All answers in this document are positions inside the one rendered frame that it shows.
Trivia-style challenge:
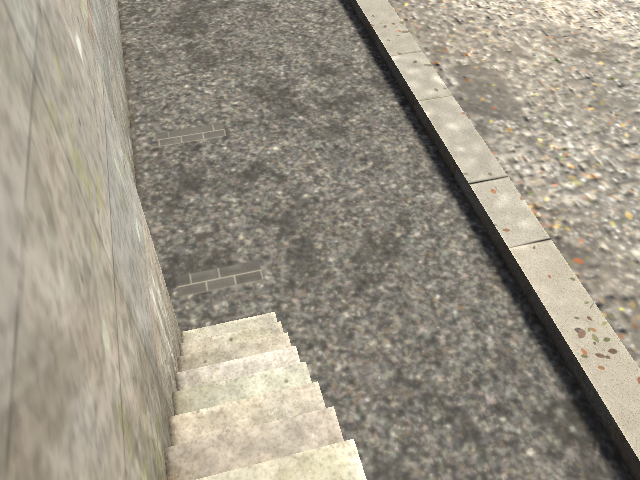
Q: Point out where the stairs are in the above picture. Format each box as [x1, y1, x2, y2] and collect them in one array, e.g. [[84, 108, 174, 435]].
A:
[[164, 312, 367, 480]]

